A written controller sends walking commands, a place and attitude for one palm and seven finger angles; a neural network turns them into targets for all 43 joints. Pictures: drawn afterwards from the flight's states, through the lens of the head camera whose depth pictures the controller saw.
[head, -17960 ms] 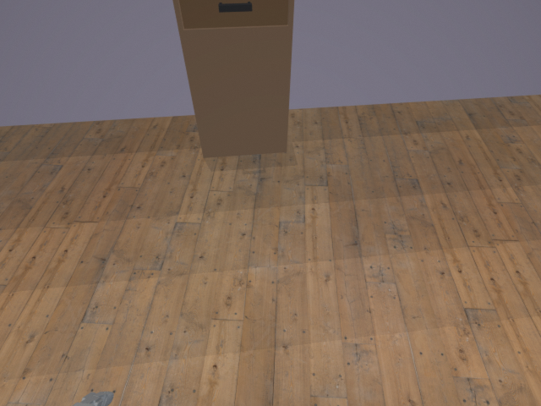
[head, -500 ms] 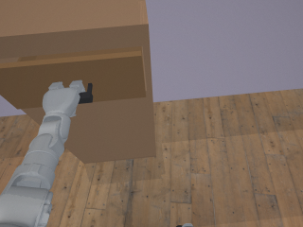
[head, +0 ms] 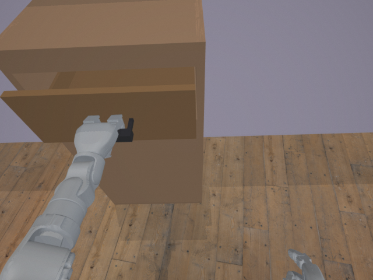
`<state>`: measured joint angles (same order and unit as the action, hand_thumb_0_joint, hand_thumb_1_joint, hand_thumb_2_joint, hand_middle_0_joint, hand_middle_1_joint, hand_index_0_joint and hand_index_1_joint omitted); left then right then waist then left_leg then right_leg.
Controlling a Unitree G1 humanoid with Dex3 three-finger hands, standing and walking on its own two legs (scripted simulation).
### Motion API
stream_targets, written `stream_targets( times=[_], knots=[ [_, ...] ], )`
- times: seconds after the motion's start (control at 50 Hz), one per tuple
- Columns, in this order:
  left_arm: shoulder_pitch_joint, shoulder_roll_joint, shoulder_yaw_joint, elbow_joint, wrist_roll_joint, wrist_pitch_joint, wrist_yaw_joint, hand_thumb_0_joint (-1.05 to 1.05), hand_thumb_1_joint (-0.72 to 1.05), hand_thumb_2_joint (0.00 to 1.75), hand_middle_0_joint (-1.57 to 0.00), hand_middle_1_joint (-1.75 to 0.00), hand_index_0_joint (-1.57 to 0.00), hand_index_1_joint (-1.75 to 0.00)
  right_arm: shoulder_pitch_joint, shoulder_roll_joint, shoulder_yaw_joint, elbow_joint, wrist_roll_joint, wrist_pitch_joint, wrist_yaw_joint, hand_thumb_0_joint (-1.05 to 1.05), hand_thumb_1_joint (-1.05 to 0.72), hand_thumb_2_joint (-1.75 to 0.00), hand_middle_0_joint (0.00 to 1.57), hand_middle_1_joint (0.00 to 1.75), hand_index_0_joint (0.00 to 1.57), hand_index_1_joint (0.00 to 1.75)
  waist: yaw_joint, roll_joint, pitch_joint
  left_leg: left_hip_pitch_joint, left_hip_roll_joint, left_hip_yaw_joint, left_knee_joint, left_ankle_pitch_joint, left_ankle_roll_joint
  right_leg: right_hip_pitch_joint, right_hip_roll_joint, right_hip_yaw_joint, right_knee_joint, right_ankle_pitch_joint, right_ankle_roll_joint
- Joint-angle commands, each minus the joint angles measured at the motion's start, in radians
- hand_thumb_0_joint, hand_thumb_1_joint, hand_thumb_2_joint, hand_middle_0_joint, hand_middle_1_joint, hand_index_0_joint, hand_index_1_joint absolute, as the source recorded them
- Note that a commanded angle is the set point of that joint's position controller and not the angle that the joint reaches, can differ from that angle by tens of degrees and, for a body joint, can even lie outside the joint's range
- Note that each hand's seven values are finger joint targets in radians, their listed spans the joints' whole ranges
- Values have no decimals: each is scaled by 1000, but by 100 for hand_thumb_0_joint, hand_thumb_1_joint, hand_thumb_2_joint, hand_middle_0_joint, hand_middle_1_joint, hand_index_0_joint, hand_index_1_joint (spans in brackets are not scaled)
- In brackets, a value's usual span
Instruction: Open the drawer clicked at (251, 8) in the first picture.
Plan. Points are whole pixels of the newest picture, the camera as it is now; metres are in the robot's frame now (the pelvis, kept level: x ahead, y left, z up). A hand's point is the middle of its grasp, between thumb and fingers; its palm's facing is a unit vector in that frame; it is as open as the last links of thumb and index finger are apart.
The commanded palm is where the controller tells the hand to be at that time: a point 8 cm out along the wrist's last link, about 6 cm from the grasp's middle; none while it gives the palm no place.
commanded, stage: pull the drawer open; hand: left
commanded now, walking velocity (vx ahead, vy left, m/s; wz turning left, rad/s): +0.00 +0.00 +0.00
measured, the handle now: (106, 129) +0.44 +0.23 +0.04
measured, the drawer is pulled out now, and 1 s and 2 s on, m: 0.08 0.17 0.30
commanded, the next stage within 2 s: open the thumb to release the handle in 1.80 s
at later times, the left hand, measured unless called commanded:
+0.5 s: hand (101, 172) +0.33 +0.22 +0.02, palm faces +0.02 -0.07 -1.00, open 5.7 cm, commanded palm +0.28 +0.23 +0.08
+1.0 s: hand (97, 188) +0.30 +0.22 +0.02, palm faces -0.02 -0.05 -1.00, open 5.7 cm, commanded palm +0.26 +0.22 +0.08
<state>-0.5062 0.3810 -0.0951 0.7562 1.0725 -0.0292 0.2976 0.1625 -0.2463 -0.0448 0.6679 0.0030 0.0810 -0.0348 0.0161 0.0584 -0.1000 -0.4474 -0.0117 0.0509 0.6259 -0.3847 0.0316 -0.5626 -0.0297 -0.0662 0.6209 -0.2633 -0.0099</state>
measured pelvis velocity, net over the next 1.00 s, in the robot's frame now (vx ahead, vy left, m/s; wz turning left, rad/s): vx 0.00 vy -0.02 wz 0.00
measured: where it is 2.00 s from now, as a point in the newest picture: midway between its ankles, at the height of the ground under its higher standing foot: outside the picture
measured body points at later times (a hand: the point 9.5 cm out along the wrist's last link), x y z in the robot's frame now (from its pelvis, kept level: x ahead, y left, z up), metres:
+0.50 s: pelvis +0.01 +0.00 +0.00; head +0.06 -0.03 +0.45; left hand +0.33 +0.22 +0.08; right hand +0.11 -0.27 -0.13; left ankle -0.05 +0.10 -0.72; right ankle +0.02 -0.12 -0.72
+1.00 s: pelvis +0.00 -0.02 +0.00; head +0.04 -0.05 +0.45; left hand +0.29 +0.22 +0.08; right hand +0.21 -0.22 -0.11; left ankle -0.05 +0.10 -0.72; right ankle +0.02 -0.12 -0.72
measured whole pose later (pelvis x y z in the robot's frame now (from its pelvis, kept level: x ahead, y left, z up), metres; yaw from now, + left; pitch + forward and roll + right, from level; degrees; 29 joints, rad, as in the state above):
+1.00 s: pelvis +0.00 -0.02 +0.00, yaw +0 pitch +7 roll +0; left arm -0.07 0.35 -0.11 0.28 1.05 0.04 0.27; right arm 0.08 -0.21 0.00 0.65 -0.02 0.07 -0.04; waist 0.09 0.07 -0.07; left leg -0.32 0.00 0.04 0.58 -0.38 0.01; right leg -0.45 -0.01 -0.07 0.61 -0.28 -0.03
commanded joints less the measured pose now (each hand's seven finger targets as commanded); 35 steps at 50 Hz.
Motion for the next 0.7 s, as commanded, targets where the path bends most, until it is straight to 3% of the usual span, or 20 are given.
stream_targets(
  times=[0.0, 0.04, 0.06, 0.14, 0.16, 0.22, 0.24, 0.28, 0.32, 0.36, 0.38, 0.4, 0.42, 0.48, 0.52, 0.56, 0.6, 0.64, 0.68],
  knots=[
    [-451, 259, 126, -176, 1, -51, 58, 0, 90, 90, -40, -135, -40, -135, 104, -135, -48, -71, -8, -26, -15, 0, -90, -90, 20, 30, 20, 30, -38, -47, -341, 68, -16, -33, -38, 461, -14, 247, 37, 30, -6, 335, -28],
    [-363, 275, 156, -181, 1, -64, 64, 0, 90, 90, -40, -135, -40, -135, 100, -132, -50, -85, -11, -25, -9, 0, -90, -90, 20, 30, 20, 30, -8, -24, -381, 58, -20, -29, -34, 473, -14, 281, 36, 37, 3, 348, -31],
    [-341, 243, 132, -186, -3, -67, 66, 0, 90, 90, -40, -135, -40, -135, 95, -130, -51, -90, -9, -25, -6, 0, -90, -90, 20, 30, 20, 30, -14, -24, -371, 53, -19, -26, -34, 462, -14, 275, 38, 36, 1, 348, -31],
    [-145, 253, 178, -285, -24, -63, 75, 0, 90, 90, -40, -135, -40, -135, 86, -132, -59, -116, -5, -28, 11, 0, -90, -90, 20, 30, 20, 30, 29, -37, -426, 40, -12, -24, -40, 527, -13, 353, 36, 46, 8, 416, -31],
    [-102, 242, 175, -323, -31, -56, 76, 0, 90, 90, -40, -135, -40, -135, 79, -133, -62, -121, -4, -27, 13, 0, -90, -90, 20, 30, 20, 30, 27, -44, -430, 46, -10, -20, -40, 533, -11, 362, 37, 50, 4, 435, -30],
    [42, 249, 202, -406, -54, -25, 75, 0, 90, 90, -40, -135, -40, -135, 50, -141, -60, -135, 3, -28, 19, 0, -90, -90, 20, 30, 20, 30, 39, -57, -387, 29, -4, -23, -61, 531, -13, 384, 38, 47, -5, 426, -30],
    [89, 226, 182, -467, -57, -14, 75, 0, 90, 90, -40, -135, -40, -135, 41, -138, -60, -145, 6, -30, 22, 0, -90, -90, 20, 30, 20, 30, 43, -29, -388, 53, 1, -23, -67, 556, -16, 380, 37, 46, -6, 431, -30],
    [171, 199, 165, -551, -67, 14, 76, 0, 90, 90, -40, -135, -40, -135, 27, -141, -62, -152, 6, -36, 26, 0, -90, -90, 20, 30, 20, 30, 41, -31, -376, 82, 8, -24, -72, 570, -20, 370, 39, 41, -15, 420, -28],
    [270, 232, 208, -605, -73, 43, 80, 0, 90, 90, -40, -135, -40, -135, 5, -147, -59, -154, 6, -37, 25, 0, -90, -90, 20, 30, 20, 30, 53, -32, -357, 82, 12, -28, -81, 583, -25, 383, 39, 41, -19, 414, -29],
    [294, 172, 149, -674, -78, 67, 77, 0, 90, 90, -40, -135, -40, -135, -14, -144, -57, -159, 7, -44, 24, 0, -90, -90, 20, 30, 20, 30, 39, -17, -319, 109, 19, -27, -87, 569, -29, 350, 39, 38, -29, 384, -27],
    [348, 202, 183, -694, -77, 77, 79, 0, 90, 90, -40, -135, -40, -135, -17, -144, -56, -160, 4, -48, 24, 0, -90, -90, 20, 30, 20, 30, 53, -17, -327, 116, 21, -26, -89, 583, -29, 366, 39, 39, -27, 391, -28],
    [402, 195, 180, -714, -80, 89, 77, 0, 90, 90, -40, -135, -40, -135, -29, -143, -51, -166, 3, -49, 23, 0, -90, -90, 20, 30, 20, 30, 57, -27, -318, 112, 18, -24, -94, 570, -29, 376, 39, 37, -28, 390, -29],
    [425, 207, 196, -730, -83, 96, 75, 0, 90, 90, -40, -135, -40, -135, -43, -145, -49, -167, 4, -49, 21, 0, -90, -90, 20, 30, 20, 30, 59, -25, -307, 113, 20, -25, -97, 574, -31, 382, 37, 41, -32, 395, -31],
    [507, 169, 169, -792, -84, 110, 70, 0, 90, 90, -40, -135, -40, -135, -72, -134, -40, -174, 1, -55, 20, 0, -90, -90, 20, 30, 20, 30, 61, -20, -265, 129, 20, -21, -100, 575, -31, 369, 37, 38, -33, 399, -30],
    [552, 189, 196, -835, -81, 110, 70, 0, 90, 90, -40, -135, -40, -135, -88, -133, -36, -178, -2, -54, 20, 0, -90, -90, 20, 30, 20, 30, 70, -43, -276, 140, 21, -24, -99, 592, -34, 388, 37, 44, -33, 415, -30],
    [624, 154, 175, -881, -76, 111, 71, 0, 90, 90, -40, -135, -40, -135, -107, -118, -30, -187, -5, -57, 23, 0, -90, -90, 20, 30, 20, 30, 77, -18, -257, 152, 17, -21, -94, 606, -37, 383, 37, 41, -26, 430, -30],
    [232, 194, 151, -806, -37, 104, 88, 0, 90, 90, -40, -135, -40, -135, -98, -130, -22, -138, -6, -50, 3, 0, -90, -90, 20, 30, 20, 30, -4, -43, -174, 141, 12, -28, -84, 488, -32, 280, 41, 34, -37, 346, -27],
    [254, 199, 162, -763, -10, 102, 101, 0, 90, 90, -40, -135, -40, -135, -93, -112, -27, -135, -12, -58, -7, 0, -90, -90, 20, 30, 20, 30, 29, -4, -225, 168, 4, -21, -80, 492, -30, 296, 41, 36, -34, 331, -33],
    [242, 139, 96, -762, -12, 109, 89, 0, 90, 90, -40, -135, -40, -135, -99, -103, -24, -136, -10, -57, -7, 0, -90, -90, 20, 30, 20, 30, 30, -1, -255, 195, -1, -24, -75, 534, -41, 303, 40, 27, -32, 356, -31]
  ],
)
